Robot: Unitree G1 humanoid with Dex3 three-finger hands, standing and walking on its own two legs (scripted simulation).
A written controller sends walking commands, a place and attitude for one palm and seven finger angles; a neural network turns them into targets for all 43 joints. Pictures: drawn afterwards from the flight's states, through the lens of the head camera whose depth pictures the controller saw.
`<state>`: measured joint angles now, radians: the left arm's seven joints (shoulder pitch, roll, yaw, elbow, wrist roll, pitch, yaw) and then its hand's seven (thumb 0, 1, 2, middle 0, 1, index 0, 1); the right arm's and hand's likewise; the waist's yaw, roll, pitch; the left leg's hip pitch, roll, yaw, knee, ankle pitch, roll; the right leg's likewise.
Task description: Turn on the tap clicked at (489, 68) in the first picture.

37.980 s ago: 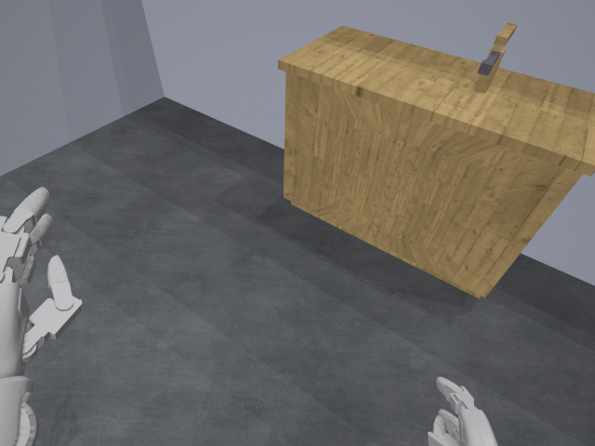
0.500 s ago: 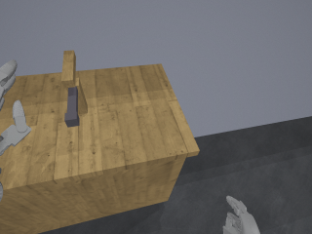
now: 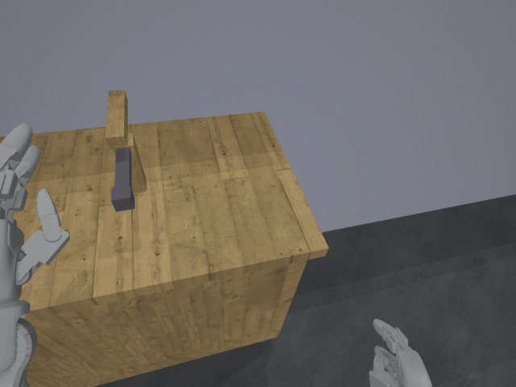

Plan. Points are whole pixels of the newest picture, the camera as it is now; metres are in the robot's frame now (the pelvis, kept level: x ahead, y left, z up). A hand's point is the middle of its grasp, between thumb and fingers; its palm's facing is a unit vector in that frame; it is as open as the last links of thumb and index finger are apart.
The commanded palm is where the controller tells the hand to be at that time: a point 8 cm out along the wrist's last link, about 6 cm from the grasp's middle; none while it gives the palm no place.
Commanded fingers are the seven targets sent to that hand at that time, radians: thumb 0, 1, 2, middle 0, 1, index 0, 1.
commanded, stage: come to a stop and stand still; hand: left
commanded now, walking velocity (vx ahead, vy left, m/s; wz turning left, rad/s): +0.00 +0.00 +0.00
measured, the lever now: (123, 198) +0.35 +0.26 +0.09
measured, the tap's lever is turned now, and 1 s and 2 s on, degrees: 0 0 0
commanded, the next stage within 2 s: look again from close up in 0.32 s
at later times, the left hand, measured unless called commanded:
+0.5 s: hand (78, 233) +0.23 +0.25 +0.16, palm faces +0.38 -0.85 -0.36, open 7.5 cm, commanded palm +0.18 +0.28 +0.18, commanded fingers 0.00 0.90 0.90 -0.20 -0.30 -0.20 -0.30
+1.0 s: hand (50, 203) +0.25 +0.28 +0.19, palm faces +0.42 -0.86 -0.29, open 7.4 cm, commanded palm +0.17 +0.28 +0.17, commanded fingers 0.00 0.90 0.90 -0.20 -0.30 -0.20 -0.30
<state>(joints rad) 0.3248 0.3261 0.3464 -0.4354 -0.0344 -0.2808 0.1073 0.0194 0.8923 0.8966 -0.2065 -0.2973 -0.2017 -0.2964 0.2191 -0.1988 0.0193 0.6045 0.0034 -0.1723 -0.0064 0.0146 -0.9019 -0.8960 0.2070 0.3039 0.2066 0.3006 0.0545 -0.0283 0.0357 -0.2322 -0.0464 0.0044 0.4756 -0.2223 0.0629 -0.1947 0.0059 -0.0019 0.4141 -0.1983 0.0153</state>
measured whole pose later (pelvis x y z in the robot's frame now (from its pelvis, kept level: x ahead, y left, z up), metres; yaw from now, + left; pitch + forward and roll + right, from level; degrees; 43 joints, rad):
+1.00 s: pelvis +0.01 -0.01 +0.00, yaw +1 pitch +0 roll +0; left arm 0.15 0.43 0.45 -0.30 -0.16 -0.01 -0.02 0.02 0.89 0.90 -0.21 -0.30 -0.20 -0.30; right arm 0.18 -0.23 0.04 0.65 0.01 -0.09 0.00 0.01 -0.90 -0.90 0.21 0.30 0.21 0.30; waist 0.05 0.00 0.00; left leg -0.26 -0.06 0.00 0.51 -0.24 0.05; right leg -0.24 0.00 0.01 0.51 -0.26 0.00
